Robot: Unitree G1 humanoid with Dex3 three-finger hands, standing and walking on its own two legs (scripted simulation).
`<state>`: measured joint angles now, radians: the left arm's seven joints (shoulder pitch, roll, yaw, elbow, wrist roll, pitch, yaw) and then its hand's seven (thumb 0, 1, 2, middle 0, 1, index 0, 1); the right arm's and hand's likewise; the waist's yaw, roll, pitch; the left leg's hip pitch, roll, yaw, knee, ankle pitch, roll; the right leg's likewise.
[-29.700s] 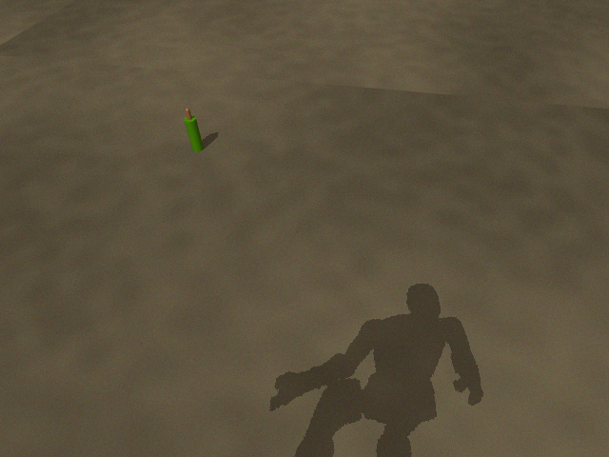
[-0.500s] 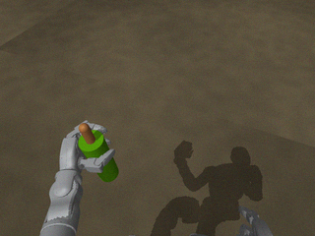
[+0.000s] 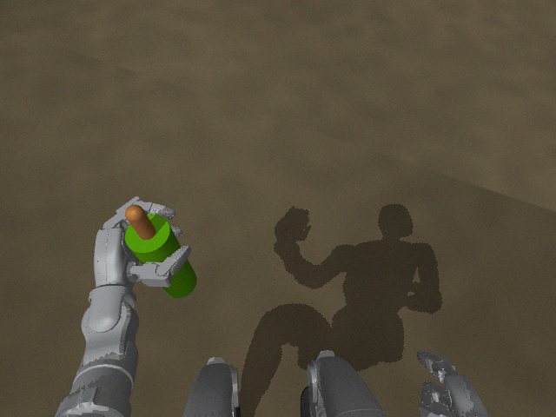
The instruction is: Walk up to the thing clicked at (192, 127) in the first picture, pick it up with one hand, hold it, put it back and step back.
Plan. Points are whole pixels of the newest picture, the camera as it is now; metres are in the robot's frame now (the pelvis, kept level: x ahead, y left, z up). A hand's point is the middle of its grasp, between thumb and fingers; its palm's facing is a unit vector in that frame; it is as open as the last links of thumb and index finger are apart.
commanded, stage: crouch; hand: left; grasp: from the side
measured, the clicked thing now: (161, 253) +0.36 +0.17 -0.04
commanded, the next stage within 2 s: lower in 1.46 s
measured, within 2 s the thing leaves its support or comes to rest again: neither
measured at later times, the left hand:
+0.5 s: hand (182, 276) +0.39 +0.18 -0.26, palm faces +0.07 -1.00 -0.02, open 8.2 cm
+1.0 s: hand (190, 283) +0.42 +0.19 -0.39, palm faces +0.07 -1.00 -0.02, open 8.2 cm
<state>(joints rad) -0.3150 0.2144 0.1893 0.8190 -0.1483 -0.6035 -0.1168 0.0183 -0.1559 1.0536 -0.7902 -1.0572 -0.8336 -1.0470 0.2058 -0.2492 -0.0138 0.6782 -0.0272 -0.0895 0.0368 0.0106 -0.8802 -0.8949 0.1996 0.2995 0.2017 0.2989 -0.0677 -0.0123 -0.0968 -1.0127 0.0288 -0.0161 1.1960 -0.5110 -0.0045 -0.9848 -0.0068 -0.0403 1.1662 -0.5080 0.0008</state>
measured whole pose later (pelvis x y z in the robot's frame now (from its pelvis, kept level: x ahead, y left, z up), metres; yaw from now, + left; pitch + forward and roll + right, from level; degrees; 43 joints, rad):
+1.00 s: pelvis -0.07 +0.00 -0.33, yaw -5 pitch +30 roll -6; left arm -0.74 0.50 0.49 1.22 -0.08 -0.76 -0.19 0.01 -0.17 1.08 -0.80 -1.05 -0.85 -1.03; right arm 0.10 -0.28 0.11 0.72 -0.13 -0.01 0.09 0.01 -0.92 -0.91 0.20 0.30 0.20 0.30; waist -0.20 -0.03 -0.05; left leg -2.21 0.03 -0.11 2.36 -0.69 -0.01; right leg -2.16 0.00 -0.10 2.29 -0.67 -0.01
